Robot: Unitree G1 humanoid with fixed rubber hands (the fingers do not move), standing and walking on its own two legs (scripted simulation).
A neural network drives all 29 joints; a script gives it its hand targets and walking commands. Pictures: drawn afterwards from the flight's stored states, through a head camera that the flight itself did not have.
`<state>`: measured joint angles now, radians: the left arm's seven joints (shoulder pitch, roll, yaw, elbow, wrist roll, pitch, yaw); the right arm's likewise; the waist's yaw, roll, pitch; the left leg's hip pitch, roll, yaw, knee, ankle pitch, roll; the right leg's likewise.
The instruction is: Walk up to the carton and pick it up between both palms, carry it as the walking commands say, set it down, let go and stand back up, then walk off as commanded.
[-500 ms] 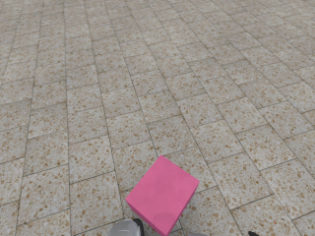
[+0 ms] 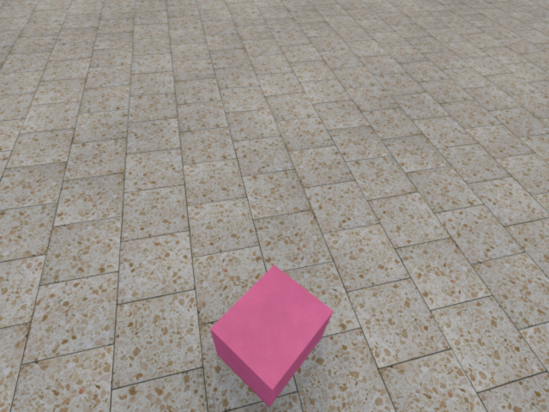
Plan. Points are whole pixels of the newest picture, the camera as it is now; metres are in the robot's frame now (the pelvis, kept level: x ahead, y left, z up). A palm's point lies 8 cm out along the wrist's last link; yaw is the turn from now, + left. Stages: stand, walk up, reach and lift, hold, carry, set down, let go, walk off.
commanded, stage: stand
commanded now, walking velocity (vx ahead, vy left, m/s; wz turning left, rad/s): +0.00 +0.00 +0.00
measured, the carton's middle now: (271, 334) +0.45 +0.00 -0.65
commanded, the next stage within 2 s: none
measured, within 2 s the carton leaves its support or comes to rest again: neither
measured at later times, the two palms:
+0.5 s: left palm out of the picture -0.02 +0.22 -0.15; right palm out of the picture -0.03 -0.21 -0.15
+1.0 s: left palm out of the picture +0.04 +0.23 -0.14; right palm out of the picture +0.02 -0.25 -0.15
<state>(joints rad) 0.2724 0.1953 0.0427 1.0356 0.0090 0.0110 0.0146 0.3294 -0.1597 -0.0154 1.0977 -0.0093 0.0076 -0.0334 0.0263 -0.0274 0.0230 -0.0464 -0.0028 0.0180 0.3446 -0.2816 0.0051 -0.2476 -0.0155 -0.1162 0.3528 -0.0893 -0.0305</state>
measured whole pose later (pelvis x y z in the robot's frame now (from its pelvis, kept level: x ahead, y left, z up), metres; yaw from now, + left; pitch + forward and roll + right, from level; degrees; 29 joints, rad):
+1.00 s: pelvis +0.03 -0.01 +0.00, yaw +1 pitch -2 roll +0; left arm 0.23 0.19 0.05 1.09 0.02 -0.02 0.03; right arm 0.34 -0.20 -0.02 1.06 -0.02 -0.02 -0.05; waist 0.02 0.02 0.07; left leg 0.00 0.02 0.00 0.38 -0.34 -0.02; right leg -0.22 0.00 -0.14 0.44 -0.19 -0.05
